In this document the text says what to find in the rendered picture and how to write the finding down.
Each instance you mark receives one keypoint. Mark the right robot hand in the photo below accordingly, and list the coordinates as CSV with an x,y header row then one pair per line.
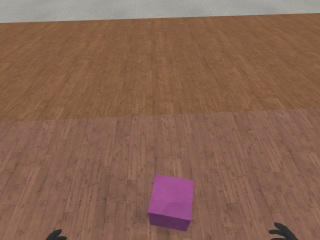
x,y
283,231

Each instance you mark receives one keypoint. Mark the carton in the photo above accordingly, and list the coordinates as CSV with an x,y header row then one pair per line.
x,y
171,202

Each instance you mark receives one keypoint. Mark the left robot hand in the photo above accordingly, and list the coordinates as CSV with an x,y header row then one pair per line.
x,y
54,235

